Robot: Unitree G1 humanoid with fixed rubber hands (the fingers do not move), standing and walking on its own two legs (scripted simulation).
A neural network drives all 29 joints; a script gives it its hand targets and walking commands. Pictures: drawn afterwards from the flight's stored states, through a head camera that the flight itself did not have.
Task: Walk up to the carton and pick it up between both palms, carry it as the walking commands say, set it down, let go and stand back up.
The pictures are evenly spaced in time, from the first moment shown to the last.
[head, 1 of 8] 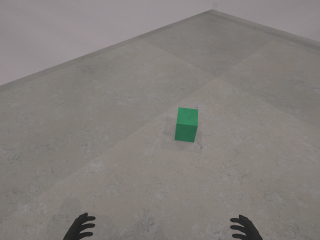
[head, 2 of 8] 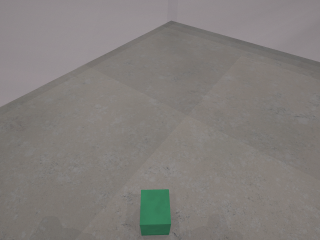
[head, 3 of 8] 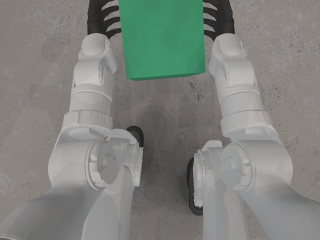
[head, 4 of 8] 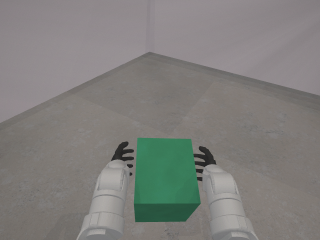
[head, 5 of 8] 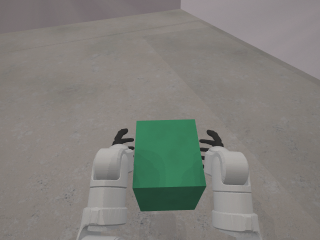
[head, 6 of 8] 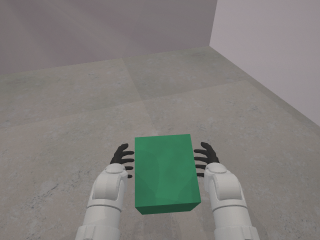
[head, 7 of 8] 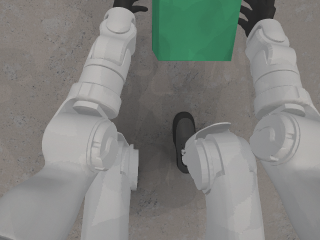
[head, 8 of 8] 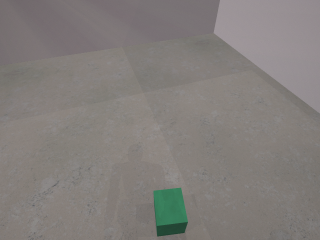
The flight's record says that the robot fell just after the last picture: no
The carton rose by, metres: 0.71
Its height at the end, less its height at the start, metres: +0.00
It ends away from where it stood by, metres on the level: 2.87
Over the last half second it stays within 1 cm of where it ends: yes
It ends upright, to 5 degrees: yes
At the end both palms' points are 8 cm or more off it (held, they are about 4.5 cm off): yes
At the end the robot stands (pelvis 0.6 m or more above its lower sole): yes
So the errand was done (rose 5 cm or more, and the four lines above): yes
